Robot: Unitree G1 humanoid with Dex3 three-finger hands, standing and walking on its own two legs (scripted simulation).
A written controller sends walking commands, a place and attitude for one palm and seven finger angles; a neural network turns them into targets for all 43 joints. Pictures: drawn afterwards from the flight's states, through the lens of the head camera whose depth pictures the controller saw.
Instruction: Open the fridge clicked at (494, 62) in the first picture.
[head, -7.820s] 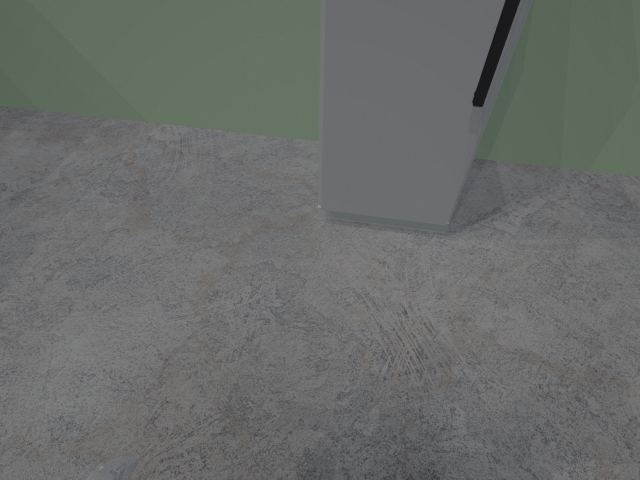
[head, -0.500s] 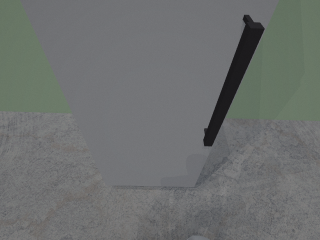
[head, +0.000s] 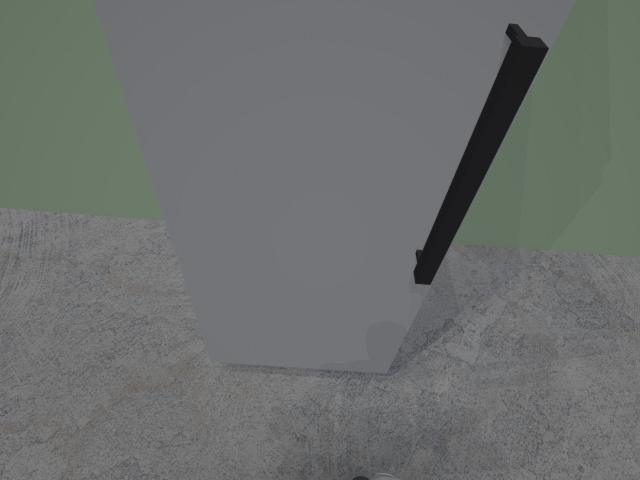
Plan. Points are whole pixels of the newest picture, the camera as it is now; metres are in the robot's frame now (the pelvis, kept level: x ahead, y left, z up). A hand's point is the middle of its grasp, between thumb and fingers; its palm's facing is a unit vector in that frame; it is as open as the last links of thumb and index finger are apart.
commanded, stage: come to a stop and stand still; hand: right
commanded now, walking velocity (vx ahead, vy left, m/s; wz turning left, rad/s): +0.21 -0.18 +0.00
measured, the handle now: (457, 182) +0.51 -0.17 +0.12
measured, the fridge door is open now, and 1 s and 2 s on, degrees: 0 0 0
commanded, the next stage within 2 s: look again from close up in 0.98 s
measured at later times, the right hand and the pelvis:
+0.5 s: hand out of the picture -0.07 -0.17 -0.16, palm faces +0.15 +0.98 -0.15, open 7.4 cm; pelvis +0.01 -0.02 +0.01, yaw -2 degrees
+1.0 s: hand out of the picture +0.00 -0.22 -0.16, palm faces +0.05 +0.98 -0.18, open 7.4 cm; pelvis +0.00 -0.05 +0.02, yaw -1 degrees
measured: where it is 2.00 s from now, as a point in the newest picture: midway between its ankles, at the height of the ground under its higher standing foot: outside the picture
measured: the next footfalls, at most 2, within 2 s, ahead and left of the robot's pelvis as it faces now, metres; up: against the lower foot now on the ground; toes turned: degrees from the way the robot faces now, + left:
right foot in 0.46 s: +0.05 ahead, -0.14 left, +0.00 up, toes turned -8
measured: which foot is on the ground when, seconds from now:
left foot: down 0.00-1.00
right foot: up 0.00-0.44, down 0.46-1.00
